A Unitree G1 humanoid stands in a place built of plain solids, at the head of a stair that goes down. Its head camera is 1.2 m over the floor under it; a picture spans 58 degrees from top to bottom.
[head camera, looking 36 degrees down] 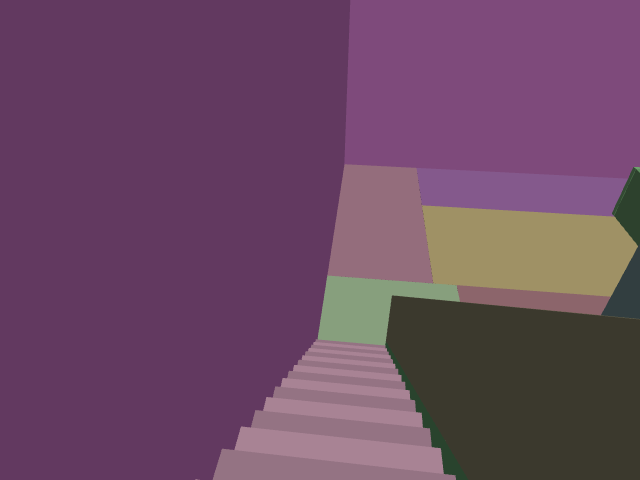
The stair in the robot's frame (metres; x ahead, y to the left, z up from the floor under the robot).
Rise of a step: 0.21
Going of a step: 0.23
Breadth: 0.99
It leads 7 degrees to the right of straight ahead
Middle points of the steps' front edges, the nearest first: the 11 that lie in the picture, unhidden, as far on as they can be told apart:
0.93 -0.07 -0.63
1.16 -0.09 -0.84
1.39 -0.12 -1.05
1.62 -0.15 -1.27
1.84 -0.17 -1.48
2.07 -0.20 -1.69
2.30 -0.22 -1.90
2.53 -0.25 -2.11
2.75 -0.28 -2.32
2.98 -0.30 -2.53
3.21 -0.33 -2.74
